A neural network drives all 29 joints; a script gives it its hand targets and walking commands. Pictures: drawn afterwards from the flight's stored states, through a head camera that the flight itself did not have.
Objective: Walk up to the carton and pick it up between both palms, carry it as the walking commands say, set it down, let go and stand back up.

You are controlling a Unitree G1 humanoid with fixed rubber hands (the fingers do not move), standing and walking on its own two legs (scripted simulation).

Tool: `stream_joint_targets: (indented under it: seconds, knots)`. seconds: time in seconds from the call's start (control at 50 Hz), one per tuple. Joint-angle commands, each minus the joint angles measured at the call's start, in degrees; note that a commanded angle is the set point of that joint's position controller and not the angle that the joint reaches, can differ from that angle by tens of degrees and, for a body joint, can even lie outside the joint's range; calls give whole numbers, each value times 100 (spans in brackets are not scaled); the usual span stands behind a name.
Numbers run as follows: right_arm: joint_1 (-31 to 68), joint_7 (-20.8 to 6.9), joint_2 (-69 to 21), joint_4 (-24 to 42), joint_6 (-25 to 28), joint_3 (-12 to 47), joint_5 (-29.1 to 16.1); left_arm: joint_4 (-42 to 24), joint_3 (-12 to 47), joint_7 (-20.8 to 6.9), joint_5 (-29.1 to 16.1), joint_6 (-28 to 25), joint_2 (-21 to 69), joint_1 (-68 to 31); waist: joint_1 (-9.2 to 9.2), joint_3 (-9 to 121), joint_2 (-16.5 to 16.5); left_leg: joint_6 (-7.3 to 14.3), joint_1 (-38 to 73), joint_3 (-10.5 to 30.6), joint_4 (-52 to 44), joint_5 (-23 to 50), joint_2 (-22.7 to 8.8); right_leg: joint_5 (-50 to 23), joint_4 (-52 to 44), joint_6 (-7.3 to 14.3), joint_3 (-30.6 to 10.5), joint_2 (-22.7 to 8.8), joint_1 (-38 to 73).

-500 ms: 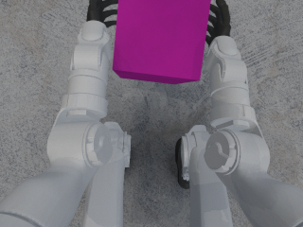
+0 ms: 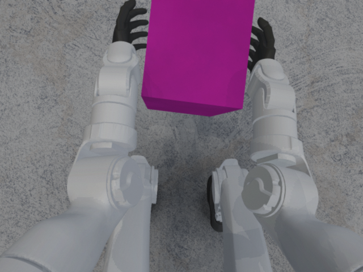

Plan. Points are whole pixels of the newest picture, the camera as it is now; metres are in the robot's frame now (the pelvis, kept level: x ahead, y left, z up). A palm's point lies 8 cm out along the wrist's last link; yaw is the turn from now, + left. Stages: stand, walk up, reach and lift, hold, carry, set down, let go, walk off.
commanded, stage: reach and lift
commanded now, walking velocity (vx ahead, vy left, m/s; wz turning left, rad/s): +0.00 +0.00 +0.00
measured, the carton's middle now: (190, 59) +0.53 +0.02 -0.13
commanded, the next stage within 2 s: none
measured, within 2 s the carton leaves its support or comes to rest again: neither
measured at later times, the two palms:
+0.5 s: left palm (116, 33) +0.50 +0.14 +0.02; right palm (284, 55) +0.49 -0.12 +0.02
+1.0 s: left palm (102, 14) +0.48 +0.14 +0.09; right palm (316, 43) +0.48 -0.12 +0.09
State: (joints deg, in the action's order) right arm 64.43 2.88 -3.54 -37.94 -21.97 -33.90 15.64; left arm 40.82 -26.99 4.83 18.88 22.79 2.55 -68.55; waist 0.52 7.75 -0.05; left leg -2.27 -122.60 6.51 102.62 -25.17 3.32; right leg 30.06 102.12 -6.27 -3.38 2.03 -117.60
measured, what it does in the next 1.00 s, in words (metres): rises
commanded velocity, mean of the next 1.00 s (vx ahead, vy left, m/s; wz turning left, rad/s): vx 0.00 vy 0.00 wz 0.00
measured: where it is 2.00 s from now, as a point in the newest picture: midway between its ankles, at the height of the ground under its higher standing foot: (179, 209)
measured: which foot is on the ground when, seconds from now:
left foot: down 0.00-1.00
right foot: down 0.00-1.00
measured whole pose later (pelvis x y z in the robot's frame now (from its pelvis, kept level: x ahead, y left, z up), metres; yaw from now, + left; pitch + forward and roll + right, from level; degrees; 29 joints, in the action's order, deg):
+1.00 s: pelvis +0.03 +0.00 +0.12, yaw +2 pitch +37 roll -4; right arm 48.7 1.5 -8.1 -34.1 -23.1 -32.0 17.7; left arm 36.8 -26.2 4.2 21.0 23.0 8.4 -52.3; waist 1.5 12.9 -0.8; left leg -1.5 -94.6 6.2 81.9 -24.3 2.4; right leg 27.9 80.6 -5.2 -3.3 1.0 -89.9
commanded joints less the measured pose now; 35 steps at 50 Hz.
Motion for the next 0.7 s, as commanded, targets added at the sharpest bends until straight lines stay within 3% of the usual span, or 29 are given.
stream_joint_targets:
  seconds: [0.0,0.1,0.12,0.24,0.26,0.3,0.4,0.42,0.54,0.56,0.58,0.6,0.62,0.68]
  knots:
    - [3933,-1601,-5640,-404,77,2958,-906,739,2672,-1543,-930,5,6095,-2943,114,6078,-499,33,4948,-1139,-1137,822,676,-778,-1063,343,1174,912,2113]
    - [3640,-1614,-5806,-356,29,3053,-911,530,2854,-1551,-1002,25,6212,-2876,189,6263,-516,13,5205,-1108,-1298,963,666,-945,-1234,350,1124,930,2454]
    - [3516,-1617,-5776,-577,7,2936,-850,751,2743,-1558,-935,44,6188,-2754,170,5829,-515,7,5011,-1131,-1347,930,674,-885,-1297,358,1127,913,2314]
    - [3459,-1642,-5861,-451,23,2978,-832,765,2664,-1575,-846,7,6224,-2490,114,5769,-403,53,5151,-1065,-1583,918,686,-898,-1523,333,1091,925,2552]
    - [3377,-1639,-5903,-366,18,3007,-825,695,2724,-1580,-848,13,6339,-2414,212,5915,-424,38,5290,-1073,-1618,971,685,-935,-1594,328,1108,941,2666]
    - [3292,-1625,-5940,-470,20,2948,-778,815,2637,-1569,-764,15,6246,-2358,124,5691,-482,19,5248,-1068,-1686,876,694,-831,-1647,338,1052,929,2646]
    - [3053,-1622,-6026,-433,10,3084,-787,564,2807,-1564,-866,-38,6340,-2384,211,5710,-348,25,5417,-1061,-1847,977,691,-996,-1862,347,1041,941,3068]
    - [3052,-1622,-6083,-422,7,3120,-856,594,2821,-1563,-874,-28,6341,-2243,145,5787,-355,36,5497,-1030,-1896,1000,694,-1000,-1855,334,1048,938,3092]
    - [2994,-1618,-6061,-333,-21,3181,-827,651,2784,-1555,-823,28,6397,-2044,134,5492,-390,35,5732,-998,-2195,708,689,-794,-2108,342,1008,906,3267]
    - [2865,-1604,-6125,-304,-34,3187,-775,576,2810,-1556,-825,31,6458,-2106,217,5656,-325,29,5743,-1045,-2182,745,695,-844,-2191,358,977,929,3478]
    - [2931,-1601,-6083,-341,-42,3155,-761,672,2720,-1573,-797,31,6349,-2020,144,5473,-225,44,5551,-1026,-2223,666,699,-842,-2242,338,964,923,3501]
    - [2807,-1581,-6125,-317,-46,3167,-758,616,2789,-1576,-839,37,6469,-2022,241,5501,-316,31,5696,-1014,-2315,648,690,-857,-2308,357,943,917,3717]
    - [2920,-1575,-6201,-303,-41,3209,-797,704,2719,-1567,-745,31,6411,-1913,68,5378,-264,60,5631,-1013,-2317,658,688,-789,-2307,331,932,907,3618]
    - [2667,-1558,-6024,-338,-72,3087,-704,703,2690,-1612,-723,61,6393,-1819,214,5213,-296,37,5707,-985,-2457,660,678,-816,-2480,337,949,898,3703]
